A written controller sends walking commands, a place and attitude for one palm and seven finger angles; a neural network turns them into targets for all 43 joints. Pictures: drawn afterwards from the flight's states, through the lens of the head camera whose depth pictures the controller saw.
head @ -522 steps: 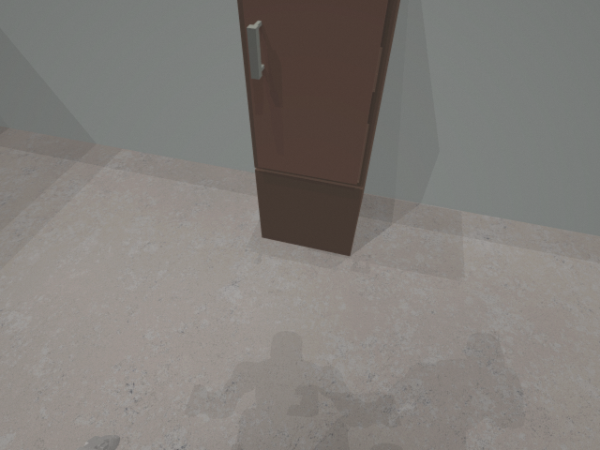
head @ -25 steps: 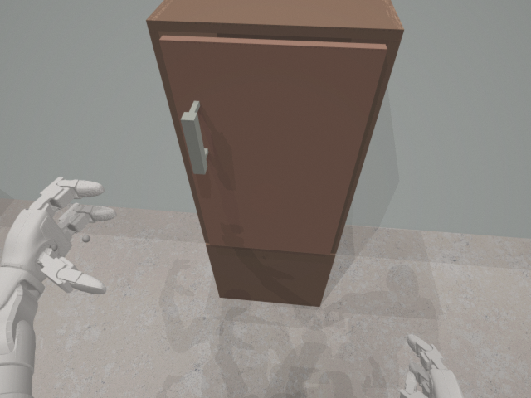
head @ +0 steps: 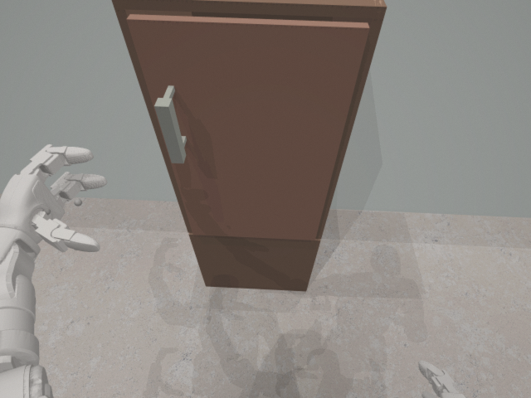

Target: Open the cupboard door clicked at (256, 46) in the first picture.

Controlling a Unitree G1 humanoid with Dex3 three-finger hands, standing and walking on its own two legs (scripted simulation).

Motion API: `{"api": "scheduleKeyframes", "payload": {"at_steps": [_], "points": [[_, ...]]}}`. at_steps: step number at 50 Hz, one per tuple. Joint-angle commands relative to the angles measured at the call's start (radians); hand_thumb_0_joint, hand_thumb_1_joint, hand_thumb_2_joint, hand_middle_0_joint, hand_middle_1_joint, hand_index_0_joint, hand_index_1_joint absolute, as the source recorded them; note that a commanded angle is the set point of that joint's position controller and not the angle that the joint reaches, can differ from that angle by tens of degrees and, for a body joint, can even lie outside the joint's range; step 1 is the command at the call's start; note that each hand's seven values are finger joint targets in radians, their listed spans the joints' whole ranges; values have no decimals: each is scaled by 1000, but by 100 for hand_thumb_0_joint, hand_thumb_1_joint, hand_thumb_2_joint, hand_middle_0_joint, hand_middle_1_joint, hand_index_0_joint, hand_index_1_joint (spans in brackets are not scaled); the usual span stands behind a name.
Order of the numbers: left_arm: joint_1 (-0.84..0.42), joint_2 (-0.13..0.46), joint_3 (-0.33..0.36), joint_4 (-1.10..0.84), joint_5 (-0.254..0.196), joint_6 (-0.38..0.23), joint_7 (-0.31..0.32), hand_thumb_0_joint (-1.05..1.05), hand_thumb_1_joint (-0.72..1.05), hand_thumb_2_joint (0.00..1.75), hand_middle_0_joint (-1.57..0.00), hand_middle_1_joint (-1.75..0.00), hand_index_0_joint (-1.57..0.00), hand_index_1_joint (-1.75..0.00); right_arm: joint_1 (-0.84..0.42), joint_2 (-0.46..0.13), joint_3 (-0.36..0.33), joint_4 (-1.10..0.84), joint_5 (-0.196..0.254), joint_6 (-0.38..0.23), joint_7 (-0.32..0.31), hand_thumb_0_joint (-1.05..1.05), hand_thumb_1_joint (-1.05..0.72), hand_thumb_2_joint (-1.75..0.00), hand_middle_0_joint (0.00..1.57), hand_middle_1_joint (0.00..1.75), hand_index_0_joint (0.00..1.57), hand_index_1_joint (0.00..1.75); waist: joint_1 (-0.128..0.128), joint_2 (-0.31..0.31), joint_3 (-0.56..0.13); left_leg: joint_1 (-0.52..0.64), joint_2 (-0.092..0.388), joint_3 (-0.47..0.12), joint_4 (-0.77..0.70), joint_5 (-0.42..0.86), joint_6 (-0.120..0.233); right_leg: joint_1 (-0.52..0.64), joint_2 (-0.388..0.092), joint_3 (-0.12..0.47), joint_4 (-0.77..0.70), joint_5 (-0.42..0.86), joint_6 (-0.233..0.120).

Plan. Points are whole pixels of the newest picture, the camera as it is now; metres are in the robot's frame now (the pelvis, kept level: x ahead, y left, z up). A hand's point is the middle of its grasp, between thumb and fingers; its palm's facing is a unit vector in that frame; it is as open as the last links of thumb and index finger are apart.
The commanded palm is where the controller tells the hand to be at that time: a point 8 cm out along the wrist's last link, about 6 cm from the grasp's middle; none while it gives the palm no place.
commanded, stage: move the hooked fingers beside the handle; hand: left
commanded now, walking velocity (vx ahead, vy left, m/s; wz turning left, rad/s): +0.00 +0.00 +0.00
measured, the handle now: (174, 125) +0.55 +0.19 +0.10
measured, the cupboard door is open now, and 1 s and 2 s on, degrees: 0 0 0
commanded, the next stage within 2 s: slide the fingers in behind the handle in 1.90 s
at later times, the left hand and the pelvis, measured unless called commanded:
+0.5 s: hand (102, 171) +0.42 +0.27 +0.11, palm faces -0.02 -1.00 +0.01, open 13.9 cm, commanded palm +0.40 +0.32 +0.10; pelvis +0.01 +0.02 +0.00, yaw -1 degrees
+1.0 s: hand (132, 142) +0.49 +0.25 +0.10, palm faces -0.02 -1.00 +0.01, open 13.9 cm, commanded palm +0.48 +0.30 +0.10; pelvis +0.01 +0.03 -0.01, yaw -1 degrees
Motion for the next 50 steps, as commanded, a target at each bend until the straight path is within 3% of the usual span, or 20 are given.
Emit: {"api": "scheduleKeyframes", "payload": {"at_steps": [1,3,6,8,9,12,13,16,20,23,30,33,37,39,40,43,46,47,48,50], "points": [[-408,292,47,-188,-15,-89,1,0,-50,30,-30,-120,-30,-120,-4,-139,-62,-124,-2,-37,-9,0,-90,-90,20,30,20,30,-17,54,-284,108,-21,-78,-82,193,8,109,-6,106,-86,216,22],[-412,319,67,-142,-17,-92,7,0,-50,30,-30,-120,-30,-120,8,-147,-63,-121,-3,-28,-10,0,-90,-90,20,30,20,30,-10,25,-275,86,-20,-81,-79,190,8,118,-5,109,-83,208,18],[-458,308,46,-130,1,-104,11,0,-50,30,-30,-120,-30,-120,19,-144,-64,-113,-4,-19,-7,0,-90,-90,20,30,20,30,-21,68,-303,103,-20,-80,-79,195,9,96,-3,105,-78,213,20],[-449,334,69,-111,2,-110,20,0,-50,30,-30,-120,-30,-120,30,-149,-66,-115,-7,-11,-5,0,-90,-90,20,30,20,30,-10,49,-299,103,-16,-88,-79,217,7,99,3,96,-70,224,13],[-478,300,35,-112,6,-111,19,0,-50,30,-30,-120,-30,-120,30,-145,-64,-116,-7,-9,-3,0,-90,-90,20,30,20,30,-23,63,-307,113,-16,-85,-78,221,8,84,3,95,-69,234,17],[-522,303,29,-64,20,-114,30,0,-50,30,-30,-120,-30,-120,48,-148,-66,-103,-8,3,-3,0,-90,-90,20,30,20,30,-33,66,-298,115,-11,-95,-79,220,4,48,6,84,-65,217,16],[-529,313,44,-58,15,-118,32,0,-50,30,-30,-120,-30,-120,56,-150,-67,-106,-11,6,-2,0,-90,-90,20,30,20,30,-24,41,-313,115,-12,-95,-73,246,5,70,8,84,-58,243,13],[-545,331,50,-60,32,-128,42,0,-50,30,-30,-120,-30,-120,64,-150,-69,-104,-12,17,2,0,-90,-90,20,30,20,30,-25,80,-351,135,-8,-97,-70,278,1,64,6,82,-51,263,14],[-554,288,26,-49,33,-132,59,0,-50,30,-30,-120,-30,-120,79,-149,-73,-103,-16,29,11,0,-90,-90,20,30,20,30,-30,67,-358,179,2,-113,-69,330,-7,24,14,66,-47,264,13],[-612,310,30,28,43,-125,72,0,-50,30,-30,-120,-30,-120,89,-157,-69,-89,-16,47,8,0,-90,-90,20,30,20,30,-47,29,-299,120,0,-107,-65,277,-1,7,13,69,-50,237,13],[-741,301,2,44,71,-179,91,0,-50,30,-30,-120,-30,-120,124,-160,-73,-64,-27,66,15,0,-90,-90,20,30,20,30,-67,95,-405,220,12,-135,-43,360,-19,-52,17,63,-28,236,14],[-766,251,-40,97,74,-174,90,0,-50,30,-30,-120,-30,-120,134,-159,-73,-53,-28,77,18,0,-90,-90,20,30,20,30,-84,90,-370,222,19,-145,-36,381,-21,-95,19,56,-26,223,14],[-810,301,-13,185,95,-162,115,0,-50,30,-30,-120,-30,-120,150,-170,-71,-42,-31,94,19,0,-90,-90,20,30,20,30,-89,65,-337,157,15,-146,-40,295,-18,-110,17,56,-24,185,16],[-868,326,-7,151,110,-181,129,0,-50,30,-30,-120,-30,-120,165,-169,-71,-43,-36,102,20,0,-90,-90,20,30,20,30,-93,94,-394,184,15,-147,-30,344,-19,-99,19,59,-12,212,16],[-874,290,-35,139,114,-189,131,0,-50,30,-30,-120,-30,-120,167,-164,-73,-43,-37,104,24,0,-90,-90,20,30,20,30,-95,134,-419,221,19,-153,-23,385,-27,-120,19,57,-8,214,17],[-894,290,-27,183,112,-200,143,0,-50,30,-30,-120,-30,-120,188,-167,-73,-29,-42,117,29,0,-90,-90,20,30,20,30,-107,92,-415,211,23,-156,-8,408,-25,-127,26,56,-4,225,17],[-896,356,13,268,129,-183,145,0,-50,30,-30,-120,-30,-120,204,-177,-72,-25,-42,132,28,0,-90,-90,20,30,20,30,-109,54,-391,120,14,-136,-5,340,-11,-96,24,66,-4,236,22],[-913,349,-7,281,139,-179,143,0,-50,30,-30,-120,-30,-120,203,-175,-69,-26,-41,137,28,0,-90,-90,20,30,20,30,-119,85,-374,105,12,-128,-4,315,-8,-107,23,71,-5,226,22],[-941,363,0,265,141,-185,146,0,-50,30,-30,-120,-30,-120,214,-176,-69,-27,-43,142,25,0,-90,-90,20,30,20,30,-124,63,-387,107,13,-134,3,333,-5,-99,24,67,1,238,20],[-949,412,29,263,155,-194,149,0,-50,30,-30,-120,-30,-120,225,-179,-70,-29,-46,150,26,0,-90,-90,20,30,20,30,-117,101,-431,121,13,-132,10,352,-8,-97,26,74,6,252,22]]}}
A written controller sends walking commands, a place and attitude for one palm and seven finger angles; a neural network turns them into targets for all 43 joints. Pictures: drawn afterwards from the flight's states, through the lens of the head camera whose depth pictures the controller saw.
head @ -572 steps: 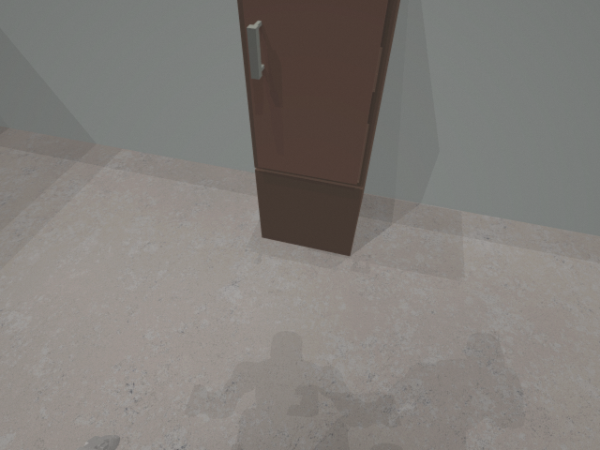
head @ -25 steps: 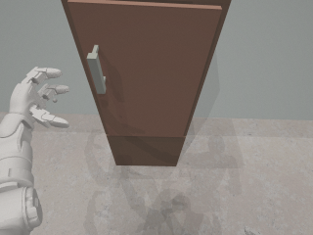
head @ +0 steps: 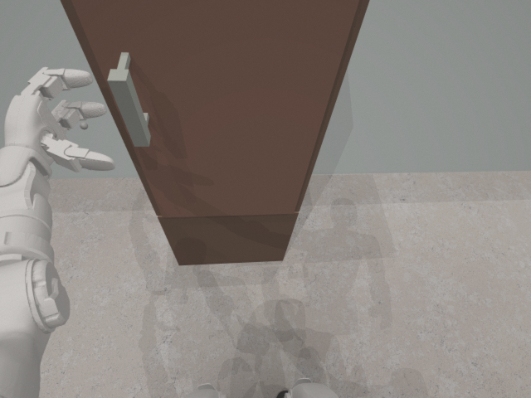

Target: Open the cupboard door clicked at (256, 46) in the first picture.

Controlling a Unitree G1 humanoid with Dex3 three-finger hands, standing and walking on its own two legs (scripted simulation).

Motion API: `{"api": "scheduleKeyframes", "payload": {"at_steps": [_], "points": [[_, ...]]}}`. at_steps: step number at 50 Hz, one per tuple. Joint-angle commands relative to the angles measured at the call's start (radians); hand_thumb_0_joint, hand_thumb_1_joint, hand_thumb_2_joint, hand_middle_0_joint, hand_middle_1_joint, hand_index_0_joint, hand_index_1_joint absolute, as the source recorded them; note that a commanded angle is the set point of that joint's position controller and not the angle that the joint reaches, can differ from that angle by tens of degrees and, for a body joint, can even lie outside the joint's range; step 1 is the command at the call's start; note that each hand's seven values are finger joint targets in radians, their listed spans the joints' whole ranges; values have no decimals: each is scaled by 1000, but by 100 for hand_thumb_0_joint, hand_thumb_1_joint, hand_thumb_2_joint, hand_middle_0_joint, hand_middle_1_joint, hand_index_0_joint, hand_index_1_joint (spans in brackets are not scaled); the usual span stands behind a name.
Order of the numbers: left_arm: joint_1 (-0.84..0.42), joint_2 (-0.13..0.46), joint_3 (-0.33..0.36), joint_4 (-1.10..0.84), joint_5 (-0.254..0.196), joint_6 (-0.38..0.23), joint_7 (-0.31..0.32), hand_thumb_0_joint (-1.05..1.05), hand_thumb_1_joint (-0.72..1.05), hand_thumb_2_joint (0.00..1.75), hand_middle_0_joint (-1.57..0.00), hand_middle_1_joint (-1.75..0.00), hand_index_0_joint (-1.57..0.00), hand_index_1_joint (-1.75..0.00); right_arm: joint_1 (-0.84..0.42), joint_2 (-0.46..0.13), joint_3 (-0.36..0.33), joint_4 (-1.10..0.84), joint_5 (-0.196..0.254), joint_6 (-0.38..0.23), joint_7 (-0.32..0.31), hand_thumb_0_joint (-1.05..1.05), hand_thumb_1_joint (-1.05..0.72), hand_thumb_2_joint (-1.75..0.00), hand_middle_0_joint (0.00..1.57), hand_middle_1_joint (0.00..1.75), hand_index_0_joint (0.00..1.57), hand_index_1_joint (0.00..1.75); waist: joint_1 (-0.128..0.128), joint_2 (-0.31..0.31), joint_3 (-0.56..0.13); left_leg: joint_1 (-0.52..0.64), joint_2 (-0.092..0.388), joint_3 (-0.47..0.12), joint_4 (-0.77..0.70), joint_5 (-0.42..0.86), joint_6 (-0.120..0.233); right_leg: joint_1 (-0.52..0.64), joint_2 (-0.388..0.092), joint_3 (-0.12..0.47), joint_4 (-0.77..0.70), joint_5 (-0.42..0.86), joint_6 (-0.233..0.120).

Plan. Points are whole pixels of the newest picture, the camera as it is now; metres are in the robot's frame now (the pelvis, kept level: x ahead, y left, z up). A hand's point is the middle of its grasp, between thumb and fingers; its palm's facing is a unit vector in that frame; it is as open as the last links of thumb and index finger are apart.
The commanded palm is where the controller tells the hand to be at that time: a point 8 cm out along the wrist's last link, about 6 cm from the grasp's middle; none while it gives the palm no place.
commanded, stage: move the hooked fingers beside the handle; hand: left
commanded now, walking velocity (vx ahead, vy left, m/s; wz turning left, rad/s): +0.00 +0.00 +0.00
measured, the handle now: (133, 101) +0.54 +0.18 +0.11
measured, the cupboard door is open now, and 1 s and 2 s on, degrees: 0 0 0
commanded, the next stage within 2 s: slide the fingers in behind the handle in 0.90 s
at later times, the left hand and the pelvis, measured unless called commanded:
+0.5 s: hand (80, 122) +0.49 +0.24 +0.11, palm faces +0.01 -1.00 +0.01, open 13.9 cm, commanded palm +0.47 +0.29 +0.11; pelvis +0.01 -0.01 +0.00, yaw -1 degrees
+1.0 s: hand (81, 123) +0.49 +0.24 +0.10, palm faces +0.01 -1.00 +0.00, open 14.0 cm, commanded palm +0.47 +0.28 +0.10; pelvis +0.01 +0.00 -0.01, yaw +0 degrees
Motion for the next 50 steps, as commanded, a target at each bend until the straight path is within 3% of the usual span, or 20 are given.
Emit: {"api": "scheduleKeyframes", "payload": {"at_steps": [1,3,5,9,15,17,19,20,23,27,28,29,32,35,38,39,40,43,46,50], "points": [[-462,329,59,-202,-2,-80,3,0,-50,30,-30,-120,-30,-120,140,-188,-71,-69,-7,-6,-15,0,-90,-90,20,30,20,30,-5,141,-424,324,15,-145,-72,405,-42,78,33,55,-48,269,-10],[-476,359,81,-200,-7,-89,1,0,-50,30,-30,-120,-30,-120,155,-192,-74,-65,-10,4,-16,0,-90,-90,20,30,20,30,-7,115,-435,314,17,-144,-60,425,-40,97,37,56,-41,291,-11],[-496,316,48,-184,-4,-86,-8,0,-50,30,-30,-120,-30,-120,159,-187,-75,-61,-9,9,-12,0,-90,-90,20,30,20,30,-24,134,-442,328,18,-141,-54,426,-38,74,38,58,-48,295,-6],[-365,365,99,-137,-10,-63,-26,0,-50,30,-30,-120,-30,-120,169,-191,-73,-82,-9,27,-9,0,-90,-90,20,30,20,30,10,81,-440,255,11,-118,-54,441,-28,151,40,65,-43,357,-5],[-381,386,111,-230,-21,-77,-36,0,-50,30,-30,-120,-30,-120,161,-187,-79,-100,-4,46,-11,0,-90,-90,20,30,20,30,9,129,-448,272,11,-106,-52,432,-25,149,42,70,-48,362,-4],[-424,356,84,-242,-24,-82,-38,0,-50,30,-30,-120,-30,-120,158,-184,-79,-93,-4,46,-11,0,-90,-90,20,30,20,30,-10,129,-433,275,12,-111,-53,411,-24,130,42,67,-52,341,-3],[-419,382,108,-255,-25,-89,-35,0,-50,30,-30,-120,-30,-120,163,-186,-83,-88,-4,48,-13,0,-90,-90,20,30,20,30,-2,141,-468,312,14,-117,-46,448,-25,126,45,67,-47,356,-4],[-427,357,85,-262,-25,-89,-37,0,-50,30,-30,-120,-30,-120,157,-182,-79,-87,-4,47,-12,0,-90,-90,20,30,20,30,-6,177,-469,329,14,-118,-45,461,-28,113,43,65,-47,357,-6],[-396,350,87,-241,-34,-80,-41,0,-50,30,-30,-120,-30,-120,155,-182,-78,-84,-4,49,-12,0,-90,-90,20,30,20,30,-1,140,-452,319,14,-121,-43,479,-27,125,44,61,-44,371,-8],[-417,270,14,-233,-29,-62,-41,0,-50,30,-30,-120,-30,-120,136,-177,-77,-83,0,49,-11,0,-90,-90,20,30,20,30,-23,163,-398,329,18,-127,-46,450,-32,60,42,53,-51,327,-6],[-426,262,18,-229,-37,-61,-37,0,-50,30,-30,-120,-30,-120,143,-178,-77,-82,-2,48,-12,0,-90,-90,20,30,20,30,-27,127,-401,336,19,-133,-42,468,-30,59,44,48,-47,330,-8],[-427,302,48,-225,-35,-61,-32,0,-50,30,-30,-120,-30,-120,143,-183,-78,-81,-2,48,-13,0,-90,-90,20,30,20,30,-20,117,-414,328,21,-132,-41,463,-31,71,44,53,-45,335,-5],[-413,304,49,-226,-31,-65,-25,0,-50,30,-30,-120,-30,-120,137,-180,-74,-89,-3,46,-10,0,-90,-90,20,30,20,30,-12,115,-432,311,15,-129,-40,468,-31,101,40,55,-38,355,-5],[-410,304,56,-268,-25,-82,-15,0,-50,30,-30,-120,-30,-120,133,-174,-76,-96,-5,47,-5,0,-90,-90,20,30,20,30,6,170,-472,363,20,-136,-33,542,-42,88,41,52,-25,367,-7],[-401,298,53,-203,-33,-71,-15,0,-50,30,-30,-120,-30,-120,129,-180,-71,-95,-3,50,-7,0,-90,-90,20,30,20,30,-12,76,-399,288,17,-129,-36,456,-30,98,43,53,-36,344,-6],[-417,326,66,-209,-25,-71,-15,0,-50,30,-30,-120,-30,-120,127,-183,-71,-96,-1,50,-8,0,-90,-90,20,30,20,30,-7,99,-402,284,16,-129,-43,443,-32,98,41,55,-34,340,-5],[-415,307,49,-217,-20,-70,-16,0,-50,30,-30,-120,-30,-120,124,-180,-71,-102,-1,50,-8,0,-90,-90,20,30,20,30,-6,127,-419,297,14,-128,-42,432,-34,88,39,56,-33,325,-6],[-447,331,62,-203,-22,-78,-13,0,-50,30,-30,-120,-30,-120,130,-185,-67,-96,-4,45,-13,0,-90,-90,20,30,20,30,-16,104,-395,274,15,-135,-41,399,-32,81,41,54,-33,298,-10],[-476,327,57,-234,-18,-93,-16,0,-50,30,-30,-120,-30,-120,136,-184,-71,-88,-6,39,-13,0,-90,-90,20,30,20,30,-15,153,-451,324,18,-144,-36,421,-39,63,41,54,-29,292,-9],[-471,267,15,-196,-25,-82,-22,0,-50,30,-30,-120,-30,-120,143,-183,-72,-72,-6,39,-9,0,-90,-90,20,30,20,30,-31,146,-425,341,25,-156,-34,429,-45,16,45,44,-33,266,-8]]}}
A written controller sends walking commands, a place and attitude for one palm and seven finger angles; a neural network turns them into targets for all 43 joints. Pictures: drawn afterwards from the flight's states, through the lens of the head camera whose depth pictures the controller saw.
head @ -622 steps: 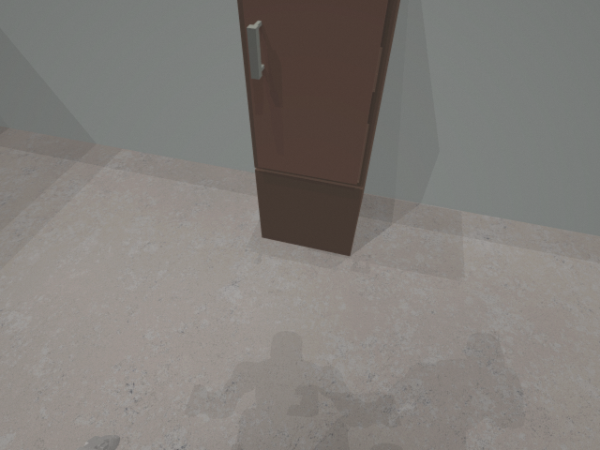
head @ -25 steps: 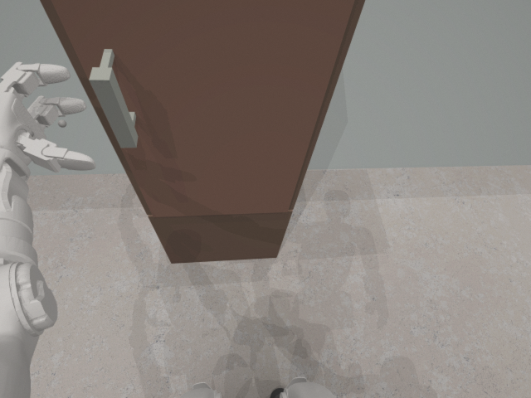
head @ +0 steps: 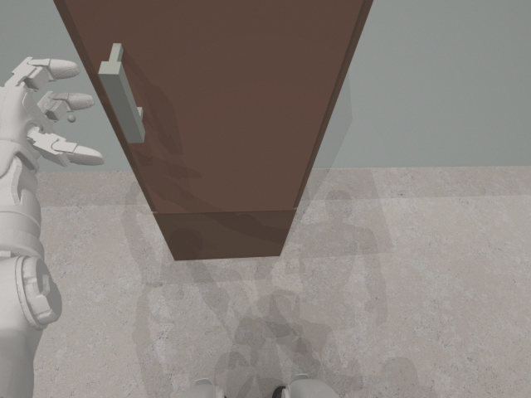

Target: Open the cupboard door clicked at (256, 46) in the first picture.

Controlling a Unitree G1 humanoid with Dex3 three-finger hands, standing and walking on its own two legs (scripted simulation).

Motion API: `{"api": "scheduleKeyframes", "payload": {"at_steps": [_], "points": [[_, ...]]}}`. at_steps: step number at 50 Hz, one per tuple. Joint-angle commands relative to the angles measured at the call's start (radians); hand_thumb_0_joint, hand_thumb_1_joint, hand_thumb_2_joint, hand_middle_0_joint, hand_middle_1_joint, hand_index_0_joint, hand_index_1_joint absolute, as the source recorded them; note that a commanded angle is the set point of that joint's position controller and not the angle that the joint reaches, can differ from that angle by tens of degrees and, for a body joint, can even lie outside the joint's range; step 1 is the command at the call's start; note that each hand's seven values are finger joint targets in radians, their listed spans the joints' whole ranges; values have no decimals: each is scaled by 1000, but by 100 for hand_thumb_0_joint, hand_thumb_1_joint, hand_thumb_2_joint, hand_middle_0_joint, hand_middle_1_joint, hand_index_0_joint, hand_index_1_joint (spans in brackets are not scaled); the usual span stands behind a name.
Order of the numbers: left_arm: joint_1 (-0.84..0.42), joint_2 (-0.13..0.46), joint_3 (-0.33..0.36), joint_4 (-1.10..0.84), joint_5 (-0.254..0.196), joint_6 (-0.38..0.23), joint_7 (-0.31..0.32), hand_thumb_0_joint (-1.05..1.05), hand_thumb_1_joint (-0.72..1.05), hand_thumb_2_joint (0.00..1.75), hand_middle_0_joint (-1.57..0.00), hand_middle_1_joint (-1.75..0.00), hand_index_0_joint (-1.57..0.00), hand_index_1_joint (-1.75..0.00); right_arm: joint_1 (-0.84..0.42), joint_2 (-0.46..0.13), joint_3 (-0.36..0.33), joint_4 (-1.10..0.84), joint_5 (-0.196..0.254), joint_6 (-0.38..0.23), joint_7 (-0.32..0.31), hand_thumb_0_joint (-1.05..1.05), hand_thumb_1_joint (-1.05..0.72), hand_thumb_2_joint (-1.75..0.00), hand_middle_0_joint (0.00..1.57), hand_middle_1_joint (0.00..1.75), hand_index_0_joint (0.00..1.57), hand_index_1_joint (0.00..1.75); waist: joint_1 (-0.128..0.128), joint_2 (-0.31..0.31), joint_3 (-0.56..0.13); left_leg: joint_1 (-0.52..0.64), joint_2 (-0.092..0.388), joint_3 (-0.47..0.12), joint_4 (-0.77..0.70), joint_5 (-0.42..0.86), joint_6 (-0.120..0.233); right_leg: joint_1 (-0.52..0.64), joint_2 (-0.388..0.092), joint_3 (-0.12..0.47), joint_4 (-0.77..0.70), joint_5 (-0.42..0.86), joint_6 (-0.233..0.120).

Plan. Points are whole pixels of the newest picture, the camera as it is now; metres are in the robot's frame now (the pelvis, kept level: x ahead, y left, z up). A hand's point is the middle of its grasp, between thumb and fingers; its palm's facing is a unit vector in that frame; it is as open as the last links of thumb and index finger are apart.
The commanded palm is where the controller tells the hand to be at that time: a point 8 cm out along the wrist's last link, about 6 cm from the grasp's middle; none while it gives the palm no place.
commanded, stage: slide the fingers in behind the handle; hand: left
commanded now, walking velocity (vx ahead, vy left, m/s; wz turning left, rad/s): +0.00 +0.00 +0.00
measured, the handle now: (127, 95) +0.53 +0.18 +0.11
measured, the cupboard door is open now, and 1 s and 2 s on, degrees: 0 0 0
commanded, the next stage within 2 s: move the hooked fingers beside the handle in 1.58 s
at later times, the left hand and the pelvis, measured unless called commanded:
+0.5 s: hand (93, 119) +0.49 +0.22 +0.11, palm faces +0.05 -1.00 +0.00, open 14.3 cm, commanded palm +0.46 +0.25 +0.11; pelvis +0.00 +0.00 +0.00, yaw +0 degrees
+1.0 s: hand (102, 124) +0.48 +0.21 +0.11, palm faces +0.10 -0.99 -0.01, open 15.0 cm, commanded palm +0.45 +0.20 +0.11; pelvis +0.00 -0.01 +0.00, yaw +3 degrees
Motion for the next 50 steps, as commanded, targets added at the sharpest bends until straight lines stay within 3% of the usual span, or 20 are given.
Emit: {"api": "scheduleKeyframes", "payload": {"at_steps": [1,5,7,8,10,18,19,21,23,26,27,29,31,36,38,43,44,48,49,50], "points": [[-456,238,13,-207,-28,-64,-6,0,-50,30,-30,-120,-30,-120,150,-192,-79,-39,-6,-18,-14,0,-90,-90,20,30,20,30,-21,132,-419,392,13,-145,-83,453,-40,69,32,50,-55,285,-6],[-429,201,-1,-230,-28,-55,8,0,-50,30,-30,-120,-30,-120,158,-187,-82,-43,-8,-19,-5,0,-90,-90,20,30,20,30,-10,152,-448,424,14,-147,-81,512,-44,64,33,46,-52,299,-7],[-418,223,21,-215,-25,-49,24,0,-50,30,-30,-120,-30,-120,163,-188,-82,-43,-10,-15,-3,0,-90,-90,20,30,20,30,-8,104,-421,381,12,-139,-84,488,-40,90,34,46,-53,309,-5],[-420,230,28,-236,-25,-56,33,0,-50,30,-30,-120,-30,-120,161,-188,-81,-50,-11,-14,-3,0,-90,-90,20,30,20,30,2,123,-423,382,10,-140,-83,503,-40,96,34,46,-48,312,-9],[-439,194,0,-252,-13,-59,49,0,-50,30,-30,-120,-30,-120,156,-181,-82,-50,-11,-14,2,0,-90,-90,20,30,20,30,-4,153,-422,405,13,-144,-86,487,-46,65,34,44,-50,285,-8],[-470,87,-63,-282,-17,-77,78,0,-50,30,-30,-120,-30,-120,159,-176,-90,-31,-12,-25,9,0,-90,-90,20,30,20,30,-26,132,-425,454,20,-154,-80,513,-47,40,37,42,-53,283,-9],[-497,96,-65,-305,-11,-83,81,0,-50,30,-30,-120,-30,-120,156,-176,-92,-24,-12,-27,11,0,-90,-90,20,30,20,30,-24,162,-440,471,22,-159,-82,524,-53,33,36,42,-51,282,-8],[-481,40,-99,-292,-11,-82,86,0,-50,30,-30,-120,-30,-120,151,-171,-93,-22,-13,-31,16,0,-90,-90,20,30,20,30,-29,161,-429,484,23,-164,-82,505,-55,8,37,39,-54,260,-8],[-489,55,-89,-281,-15,-87,94,0,-50,30,-30,-120,-30,-120,153,-175,-92,-14,-14,-33,13,0,-90,-90,20,30,20,30,-33,117,-416,456,18,-162,-81,491,-48,35,37,41,-54,274,-11],[-500,38,-103,-290,-9,-91,96,0,-50,30,-30,-120,-30,-120,144,-171,-92,-10,-13,-40,15,0,-90,-90,20,30,20,30,-29,148,-429,466,16,-160,-81,487,-50,30,35,43,-50,275,-11],[-499,-16,-144,-280,-11,-86,95,0,-50,30,-30,-120,-30,-120,137,-165,-90,-10,-11,-43,18,0,-90,-90,20,30,20,30,-40,144,-412,463,14,-156,-80,474,-48,20,35,43,-55,274,-10],[-521,8,-124,-295,-15,-94,100,0,-50,30,-30,-120,-30,-120,145,-170,-94,-1,-13,-45,16,0,-90,-90,20,30,20,30,-41,111,-434,468,16,-163,-74,507,-47,37,35,44,-50,298,-8],[-514,-46,-164,-314,-15,-97,100,0,-50,30,-30,-120,-30,-120,135,-162,-94,-2,-13,-48,21,0,-90,-90,20,30,20,30,-38,165,-450,503,16,-166,-70,531,-54,16,33,41,-48,293,-9],[-519,-81,-189,-300,-21,-96,107,0,-50,30,-30,-120,-30,-120,128,-163,-95,9,-12,-53,25,0,-90,-90,20,30,20,30,-47,116,-425,481,11,-165,-70,501,-49,23,34,40,-51,296,-8],[-535,-102,-212,-335,-23,-104,110,0,-50,30,-30,-120,-30,-120,124,-160,-95,8,-12,-55,25,0,-90,-90,20,30,20,30,-47,155,-440,500,8,-167,-64,536,-49,25,31,41,-46,309,-12],[-546,-158,-250,-337,-30,-103,122,0,-50,30,-30,-120,-30,-120,122,-157,-97,22,-13,-64,29,0,-90,-90,20,30,20,30,-57,119,-442,508,6,-169,-62,540,-47,28,32,38,-50,322,-11],[-540,-140,-237,-335,-25,-104,123,0,-50,30,-30,-120,-30,-120,121,-159,-100,25,-12,-63,30,0,-90,-90,20,30,20,30,-49,131,-450,513,8,-169,-62,547,-50,26,32,39,-46,325,-10],[-566,-233,-310,-364,-29,-110,126,0,-50,30,-30,-120,-30,-120,110,-149,-99,27,-14,-73,33,0,-90,-90,20,30,20,30,-61,158,-444,536,4,-176,-62,555,-51,5,29,35,-48,313,-13],[-551,-199,-281,-356,-26,-111,132,0,-50,30,-30,-120,-30,-120,115,-155,-103,36,-13,-72,34,0,-90,-90,20,30,20,30,-52,132,-458,540,8,-179,-58,562,-53,9,31,36,-46,319,-12],[-561,-227,-310,-375,-27,-114,133,0,-50,30,-30,-120,-30,-120,111,-151,-103,36,-14,-75,35,0,-90,-90,20,30,20,30,-60,155,-467,553,8,-177,-59,573,-55,5,30,36,-45,325,-10]]}}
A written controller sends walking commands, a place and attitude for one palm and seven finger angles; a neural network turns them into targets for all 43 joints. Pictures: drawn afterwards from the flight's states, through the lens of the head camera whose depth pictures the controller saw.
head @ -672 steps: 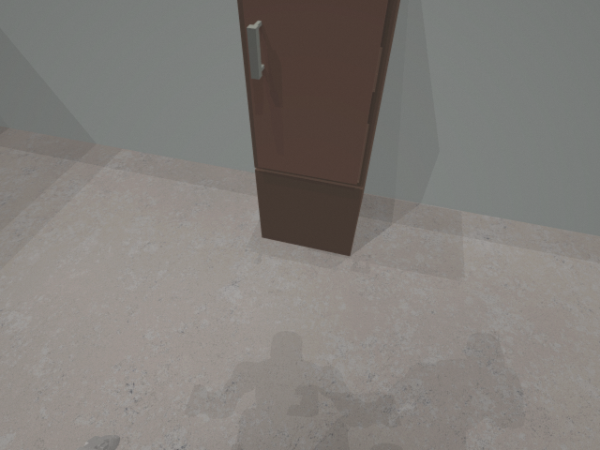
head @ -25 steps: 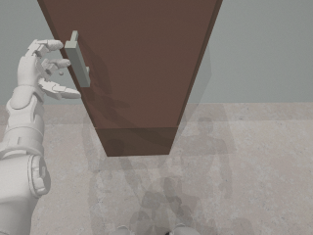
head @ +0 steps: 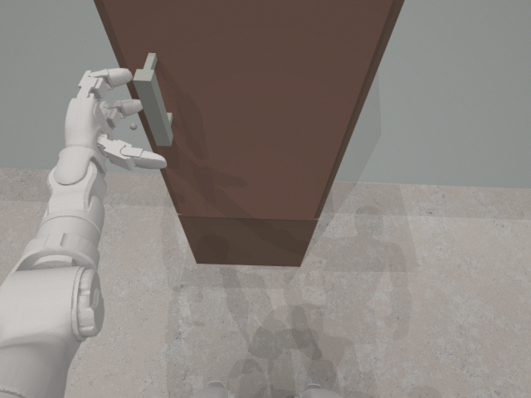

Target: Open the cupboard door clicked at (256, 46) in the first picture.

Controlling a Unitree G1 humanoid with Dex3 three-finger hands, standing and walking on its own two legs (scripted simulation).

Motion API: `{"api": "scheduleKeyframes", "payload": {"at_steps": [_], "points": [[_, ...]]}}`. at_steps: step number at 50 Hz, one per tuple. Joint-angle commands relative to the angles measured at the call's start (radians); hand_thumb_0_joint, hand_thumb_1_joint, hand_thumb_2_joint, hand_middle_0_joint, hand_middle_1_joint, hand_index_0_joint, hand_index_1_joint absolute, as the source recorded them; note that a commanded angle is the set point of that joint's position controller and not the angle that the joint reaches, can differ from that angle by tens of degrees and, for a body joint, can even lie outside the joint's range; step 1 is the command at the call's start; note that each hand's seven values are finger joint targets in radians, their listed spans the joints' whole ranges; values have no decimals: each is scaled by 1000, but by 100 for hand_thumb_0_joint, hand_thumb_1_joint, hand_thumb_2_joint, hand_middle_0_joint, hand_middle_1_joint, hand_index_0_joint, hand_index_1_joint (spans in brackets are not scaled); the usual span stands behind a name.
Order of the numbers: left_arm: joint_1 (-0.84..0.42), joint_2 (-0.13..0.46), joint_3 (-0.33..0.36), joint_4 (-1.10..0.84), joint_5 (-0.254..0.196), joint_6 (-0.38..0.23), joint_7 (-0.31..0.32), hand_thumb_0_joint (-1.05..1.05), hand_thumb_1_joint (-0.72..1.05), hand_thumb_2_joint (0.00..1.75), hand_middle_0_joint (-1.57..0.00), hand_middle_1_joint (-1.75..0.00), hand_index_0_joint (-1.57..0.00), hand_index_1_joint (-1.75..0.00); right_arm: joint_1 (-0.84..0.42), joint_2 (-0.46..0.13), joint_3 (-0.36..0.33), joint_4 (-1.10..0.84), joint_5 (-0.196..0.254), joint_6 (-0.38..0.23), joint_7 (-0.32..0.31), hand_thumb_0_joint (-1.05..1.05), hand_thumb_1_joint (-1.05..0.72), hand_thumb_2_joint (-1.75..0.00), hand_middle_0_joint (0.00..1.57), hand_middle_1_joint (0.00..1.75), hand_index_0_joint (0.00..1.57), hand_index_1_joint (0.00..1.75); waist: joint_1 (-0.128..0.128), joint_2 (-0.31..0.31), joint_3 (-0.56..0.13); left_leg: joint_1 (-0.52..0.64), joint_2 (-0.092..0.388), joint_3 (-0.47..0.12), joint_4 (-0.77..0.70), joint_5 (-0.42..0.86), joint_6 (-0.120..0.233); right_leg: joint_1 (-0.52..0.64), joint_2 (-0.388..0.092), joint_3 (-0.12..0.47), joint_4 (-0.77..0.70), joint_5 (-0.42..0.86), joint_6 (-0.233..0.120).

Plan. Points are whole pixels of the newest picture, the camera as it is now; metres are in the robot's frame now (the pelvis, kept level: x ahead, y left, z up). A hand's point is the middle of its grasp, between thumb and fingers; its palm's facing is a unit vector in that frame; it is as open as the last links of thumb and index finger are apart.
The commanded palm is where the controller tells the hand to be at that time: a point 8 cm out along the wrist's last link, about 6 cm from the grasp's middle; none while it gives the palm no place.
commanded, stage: slide the fingers in behind the handle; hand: left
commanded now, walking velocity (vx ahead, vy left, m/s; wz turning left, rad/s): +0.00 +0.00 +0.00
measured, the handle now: (158, 101) +0.53 +0.17 +0.11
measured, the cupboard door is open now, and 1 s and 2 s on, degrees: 0 0 0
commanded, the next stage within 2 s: move the hooked fingers beside the handle in 0.58 s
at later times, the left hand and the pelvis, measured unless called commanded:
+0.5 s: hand (137, 127) +0.48 +0.19 +0.11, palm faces +0.07 -1.00 -0.03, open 15.3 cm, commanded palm +0.46 +0.18 +0.11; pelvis +0.00 +0.00 +0.00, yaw +2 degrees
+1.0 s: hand (137, 129) +0.48 +0.19 +0.11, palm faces +0.03 -1.00 +0.00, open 15.4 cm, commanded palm +0.46 +0.20 +0.11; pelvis -0.01 +0.00 +0.00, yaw +0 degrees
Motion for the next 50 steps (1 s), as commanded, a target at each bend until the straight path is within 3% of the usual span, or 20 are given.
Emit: {"api": "scheduleKeyframes", "payload": {"at_steps": [1,4,6,10,12,14,16,22,25,28,32,34,38,41,43,46,47,48,49,50], "points": [[-560,-85,-150,-296,27,-98,-92,0,-50,30,-30,-120,-30,-120,125,-156,-62,-46,-2,-28,-6,0,-90,-90,20,30,20,30,-116,132,-446,531,29,-140,-58,567,-41,-44,45,70,-57,337,3],[-582,-95,-157,-305,23,-102,-80,0,-50,30,-30,-120,-30,-120,125,-161,-66,-37,-4,-33,-3,0,-90,-90,20,30,20,30,-122,102,-444,526,28,-144,-61,553,-39,-42,46,68,-58,332,3],[-598,-113,-174,-279,27,-97,-74,0,-50,30,-30,-120,-30,-120,120,-160,-64,-30,-4,-37,-3,0,-90,-90,20,30,20,30,-133,84,-403,499,24,-142,-68,495,-36,-51,45,67,-64,312,3],[-593,-142,-193,-284,26,-100,-68,0,-50,30,-30,-120,-30,-120,119,-159,-65,-25,-3,-49,1,0,-90,-90,20,30,20,30,-131,98,-430,517,21,-144,-62,510,-37,-56,43,68,-58,317,1],[-612,-117,-176,-270,31,-101,-66,0,-50,30,-30,-120,-30,-120,120,-162,-65,-17,-4,-50,-1,0,-90,-90,20,30,20,30,-130,87,-412,499,20,-144,-65,490,-38,-53,41,67,-57,311,-1],[-641,-132,-199,-291,34,-106,-66,0,-50,30,-30,-120,-30,-120,116,-160,-63,-17,-4,-54,-1,0,-90,-90,20,30,20,30,-134,123,-425,516,20,-150,-63,507,-40,-69,40,68,-54,306,0],[-628,-138,-198,-248,34,-100,-66,0,-50,30,-30,-120,-30,-120,118,-162,-62,-13,-4,-55,-1,0,-90,-90,20,30,20,30,-138,84,-405,495,19,-153,-64,469,-39,-75,41,66,-56,289,-1],[-651,-132,-195,-215,32,-92,-69,0,-50,30,-30,-120,-30,-120,116,-165,-59,-13,-2,-59,-3,0,-90,-90,20,30,20,30,-146,81,-380,461,13,-149,-68,413,-35,-84,39,68,-58,268,-2],[-647,-157,-211,-265,30,-105,-71,0,-50,30,-30,-120,-30,-120,123,-161,-64,-16,-6,-66,2,0,-90,-90,20,30,20,30,-129,147,-467,547,20,-167,-55,519,-46,-95,39,66,-46,282,-3],[-630,-162,-213,-269,24,-107,-69,0,-50,30,-30,-120,-30,-120,130,-162,-66,-14,-6,-66,5,0,-90,-90,20,30,20,30,-136,101,-461,538,22,-166,-54,538,-45,-81,42,60,-46,297,-1],[-613,-102,-162,-257,27,-106,-63,0,-50,30,-30,-120,-30,-120,121,-165,-64,-16,-3,-60,4,0,-90,-90,20,30,20,30,-125,82,-432,484,13,-144,-62,469,-36,-51,42,66,-55,300,0],[-634,-99,-171,-262,38,-109,-59,0,-50,30,-30,-120,-30,-120,116,-161,-61,-17,-2,-60,3,0,-90,-90,20,30,20,30,-127,110,-410,478,12,-145,-66,451,-37,-69,41,67,-55,281,-1],[-615,-10,-101,-218,49,-106,-57,0,-50,30,-30,-120,-30,-120,124,-169,-57,-23,-3,-54,-5,0,-90,-90,20,30,20,30,-117,81,-393,422,5,-134,-73,398,-30,-33,40,74,-56,274,-4],[-574,-8,-94,-241,47,-111,-74,0,-50,30,-30,-120,-30,-120,118,-161,-56,-39,-1,-52,-5,0,-90,-90,20,30,20,30,-100,124,-446,456,7,-127,-65,461,-32,-18,41,77,-51,308,-3],[-553,25,-67,-236,35,-112,-84,0,-50,30,-30,-120,-30,-120,123,-166,-56,-43,1,-46,-8,0,-90,-90,20,30,20,30,-97,93,-446,450,10,-129,-62,486,-31,2,44,75,-50,323,-3],[-538,18,-66,-223,29,-107,-94,0,-50,30,-30,-120,-30,-120,112,-164,-53,-52,4,-39,-9,0,-90,-90,20,30,20,30,-97,91,-399,429,13,-125,-73,442,-33,-16,45,72,-57,296,-1],[-535,31,-53,-208,26,-101,-92,0,-50,30,-30,-120,-30,-120,114,-168,-52,-53,5,-37,-11,0,-90,-90,20,30,20,30,-102,61,-378,410,12,-123,-78,408,-29,-15,46,72,-62,284,0],[-548,64,-31,-212,26,-105,-89,0,-50,30,-30,-120,-30,-120,115,-171,-52,-55,4,-36,-16,0,-90,-90,20,30,20,30,-98,63,-376,397,10,-121,-79,402,-26,-2,44,76,-62,282,-1],[-564,49,-50,-221,33,-105,-89,0,-50,30,-30,-120,-30,-120,111,-167,-49,-59,5,-37,-15,0,-90,-90,20,30,20,30,-103,93,-386,403,8,-118,-81,392,-27,-10,43,78,-61,279,1],[-565,60,-36,-209,36,-103,-87,0,-50,30,-30,-120,-30,-120,117,-168,-50,-54,3,-37,-17,0,-90,-90,20,30,20,30,-101,83,-388,404,9,-124,-81,393,-28,-10,43,76,-60,277,0]]}}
